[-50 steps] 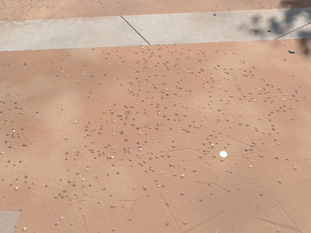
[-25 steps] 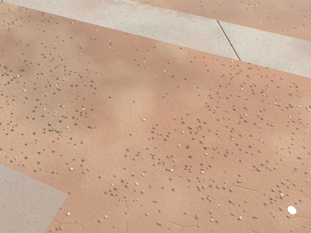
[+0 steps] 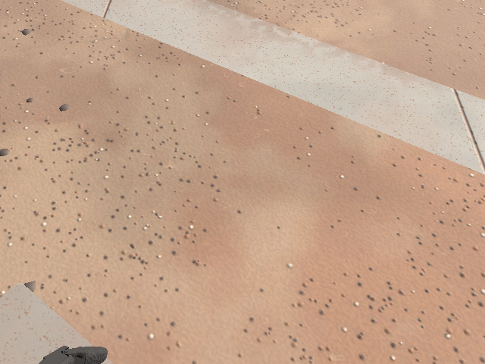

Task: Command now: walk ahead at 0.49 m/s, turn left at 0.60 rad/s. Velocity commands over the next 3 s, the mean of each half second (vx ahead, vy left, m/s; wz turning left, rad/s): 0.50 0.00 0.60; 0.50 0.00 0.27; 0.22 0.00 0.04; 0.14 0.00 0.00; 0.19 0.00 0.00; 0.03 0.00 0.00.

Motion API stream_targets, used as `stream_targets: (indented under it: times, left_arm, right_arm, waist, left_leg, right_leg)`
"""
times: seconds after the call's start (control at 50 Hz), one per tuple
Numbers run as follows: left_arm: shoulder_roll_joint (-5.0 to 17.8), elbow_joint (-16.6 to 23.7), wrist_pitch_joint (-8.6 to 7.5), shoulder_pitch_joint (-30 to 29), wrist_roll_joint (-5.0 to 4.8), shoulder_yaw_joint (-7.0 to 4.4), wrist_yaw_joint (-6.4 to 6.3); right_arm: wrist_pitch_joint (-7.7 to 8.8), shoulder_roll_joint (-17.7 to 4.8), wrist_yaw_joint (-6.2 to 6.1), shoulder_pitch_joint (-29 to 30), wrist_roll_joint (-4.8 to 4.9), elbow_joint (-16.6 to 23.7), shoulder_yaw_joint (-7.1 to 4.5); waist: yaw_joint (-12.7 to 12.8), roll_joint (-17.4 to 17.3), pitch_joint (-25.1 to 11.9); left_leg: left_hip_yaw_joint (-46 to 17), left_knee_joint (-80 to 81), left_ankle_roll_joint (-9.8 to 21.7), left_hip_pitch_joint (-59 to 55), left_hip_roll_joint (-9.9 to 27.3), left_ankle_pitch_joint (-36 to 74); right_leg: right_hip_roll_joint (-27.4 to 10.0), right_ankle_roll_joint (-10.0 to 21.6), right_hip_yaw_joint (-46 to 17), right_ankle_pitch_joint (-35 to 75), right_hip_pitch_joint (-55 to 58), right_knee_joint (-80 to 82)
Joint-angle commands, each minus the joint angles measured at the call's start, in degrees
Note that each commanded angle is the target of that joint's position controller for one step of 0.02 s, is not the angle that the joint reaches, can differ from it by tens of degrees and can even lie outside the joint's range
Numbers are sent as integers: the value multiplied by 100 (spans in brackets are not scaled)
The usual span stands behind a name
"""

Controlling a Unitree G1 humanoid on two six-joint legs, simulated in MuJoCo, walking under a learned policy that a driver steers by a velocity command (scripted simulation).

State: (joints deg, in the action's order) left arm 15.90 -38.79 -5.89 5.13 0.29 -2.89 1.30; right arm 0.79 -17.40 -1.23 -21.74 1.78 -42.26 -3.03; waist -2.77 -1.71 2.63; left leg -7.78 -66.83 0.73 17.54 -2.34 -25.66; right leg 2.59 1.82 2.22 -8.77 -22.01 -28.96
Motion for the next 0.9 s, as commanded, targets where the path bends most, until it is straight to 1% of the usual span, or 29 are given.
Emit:
stream_targets:
  times: [0.02,0.06,0.1,0.14,0.18,0.22,0.26,0.3,0.32,0.34,0.36,0.38,0.4,0.42,0.44,0.46,0.48,0.5,0.52,0.54,0.6,0.64,0.68,0.72,0.78,0.82,0.86,0.88,0.9]
  left_arm:
    - [561,58,-10,636,79,-183,-71]
    - [519,-47,-72,585,18,-196,-74]
    - [661,-175,-115,610,-34,-248,-76]
    - [808,-259,-110,648,-27,-295,-82]
    - [880,-301,-78,611,-25,-304,-88]
    - [971,-369,-32,714,-46,-313,-103]
    - [1083,-466,28,936,-87,-335,-112]
    - [1205,-552,103,1092,-155,-370,-111]
    - [1272,-574,147,1113,-188,-389,-118]
    - [1364,-576,190,1109,-214,-414,-134]
    - [1459,-566,235,1100,-242,-442,-158]
    - [1500,-544,287,1051,-269,-450,-177]
    - [1360,-506,304,1032,-256,-388,-206]
    - [867,-335,267,1284,-38,-215,-207]
    - [473,-21,102,1412,20,-32,-151]
    - [1051,50,-58,822,-157,-156,-72]
    - [1065,176,-152,502,-285,-144,-35]
    - [962,139,-192,487,-188,-119,-74]
    - [1012,84,-172,523,-50,-155,-105]
    - [1014,21,-109,664,-26,-163,-87]
    - [773,-82,42,752,36,-102,-71]
    - [601,28,74,346,38,-28,-70]
    - [505,95,62,-56,14,23,-43]
    - [467,172,32,-436,-35,51,1]
    - [579,293,-15,-759,-92,23,69]
    - [674,333,-40,-739,-78,-18,113]
    - [746,293,-56,-495,-71,-57,129]
    - [830,200,-66,-117,-57,-115,110]
    - [1023,6,-72,598,-35,-223,71]
  right_arm:
    - [95,-732,29,334,-31,639,-226]
    - [23,-463,53,281,18,642,-183]
    - [-19,-316,68,548,-27,779,-133]
    - [1,-286,106,750,-61,854,-109]
    - [56,-268,183,980,-44,876,-87]
    - [114,-208,265,1402,-47,967,-50]
    - [132,-181,340,1785,-39,1101,-32]
    - [123,-231,404,2033,-26,1245,-48]
    - [115,-291,429,2063,-35,1299,-76]
    - [99,-386,441,1984,-52,1328,-125]
    - [70,-522,439,1742,-73,1307,-200]
    - [42,-725,422,1139,-73,1179,-323]
    - [3,-1033,350,135,-47,910,-515]
    - [-58,-1584,225,-493,-5,769,-678]
    - [39,-1865,251,-164,9,1006,-652]
    - [146,-1292,312,-143,-33,1053,-485]
    - [222,-1082,319,-7,-77,990,-411]
    - [259,-971,319,333,-71,974,-374]
    - [276,-792,298,628,-97,1016,-316]
    - [280,-710,265,818,-165,1073,-268]
    - [335,-710,180,790,-162,902,-244]
    - [339,-789,114,653,-158,748,-252]
    - [330,-815,86,534,-143,627,-246]
    - [335,-876,87,320,-126,485,-250]
    - [326,-911,103,50,-81,268,-259]
    - [283,-911,89,-36,-79,156,-269]
    - [228,-932,74,-8,-84,91,-288]
    - [201,-935,71,97,-83,94,-284]
    - [178,-810,70,110,-125,105,-229]
  waist:
    - [393,591,-345]
    - [299,733,-237]
    - [295,631,-45]
    - [330,545,-17]
    - [399,483,17]
    - [565,417,105]
    - [709,385,183]
    - [736,411,258]
    - [682,442,239]
    - [570,523,125]
    - [383,636,-93]
    - [6,638,-442]
    - [-519,481,-946]
    - [-547,-546,-1435]
    - [-53,-1438,-2255]
    - [-429,-621,-2132]
    - [-340,-444,-1368]
    - [-49,76,-895]
    - [141,52,-701]
    - [301,-98,-623]
    - [368,-69,-515]
    - [237,-102,-311]
    - [57,-164,-197]
    - [-135,-192,-82]
    - [-247,-222,103]
    - [-180,-286,130]
    - [-26,-403,69]
    - [214,-403,-133]
    - [554,-271,-672]
  left_leg:
    - [-58,-339,-73,1867,793,622]
    - [93,-83,-65,1768,881,664]
    - [140,327,-111,2021,981,846]
    - [172,793,-155,2193,1022,1381]
    - [301,1455,-130,2099,985,2074]
    - [536,2152,-77,1910,894,2605]
    - [737,2618,-7,1842,811,2735]
    - [849,2926,113,1879,744,2506]
    - [944,3035,204,1805,654,2263]
    - [1089,3094,317,1570,488,1957]
    - [1256,3103,444,1165,273,1638]
    - [1384,3248,616,368,26,1545]
    - [1310,3543,846,-1124,-159,1857]
    - [-527,3642,1349,-2976,913,1654]
    - [-3821,4613,2384,-4073,2087,442]
    - [-3665,4999,2110,-3953,2061,227]
    - [-2852,5032,1895,-3247,1872,584]
    - [-2242,5036,1708,-2414,1611,1249]
    - [-1801,5089,1612,-1837,1424,1912]
    - [-1564,5199,1595,-1429,1337,2352]
    - [-956,5413,1637,-803,1205,3289]
    - [-576,5509,1515,-629,1044,3313]
    - [-282,5515,1309,-527,857,2940]
    - [-264,5555,1216,-492,881,2429]
    - [-513,5397,1200,-956,1169,2199]
    - [-687,5175,1129,-1417,1402,2429]
    - [-762,4893,1015,-1708,1500,3025]
    - [-644,4453,913,-1730,1365,3847]
    - [-388,3532,759,-1547,1038,4433]
  right_leg:
    - [-1786,882,-2008,-57,1824,1584]
    - [-1683,945,-1460,176,1526,1867]
    - [-1780,1041,-1104,510,1413,2078]
    - [-1789,1065,-727,845,1547,2162]
    - [-1634,951,-222,1167,1632,2162]
    - [-1541,824,180,1346,1702,2127]
    - [-1603,742,386,1422,1957,2081]
    - [-1742,662,513,1718,2348,1936]
    - [-1794,611,596,2208,2527,1752]
    - [-1814,550,700,3102,2678,1425]
    - [-1809,486,804,4071,2778,905]
    - [-1731,395,937,4689,2671,-1]
    - [-1536,202,1074,4377,1975,-1297]
    - [-1097,-91,1101,1361,84,-3261]
    - [37,-311,26,-2509,-1702,-4920]
    - [-297,-215,-813,-2235,-2286,-5112]
    - [-500,-102,-726,-1760,-2424,-4812]
    - [-738,-105,-715,-1359,-2166,-4252]
    - [-890,-154,-731,-1116,-1810,-3789]
    - [-978,-212,-724,-930,-1486,-3645]
    - [-969,-483,-502,-527,-1195,-3041]
    - [-944,-599,-441,177,-1254,-2267]
    - [-821,-611,-390,1025,-1048,-1387]
    - [-669,-575,-337,1598,-805,-771]
    - [-614,-398,-435,1540,-961,-316]
    - [-592,-212,-487,1150,-1068,-110]
    - [-517,-30,-394,645,-810,-10]
    - [-367,99,-224,536,-252,143]
    - [-357,283,-167,714,810,140]
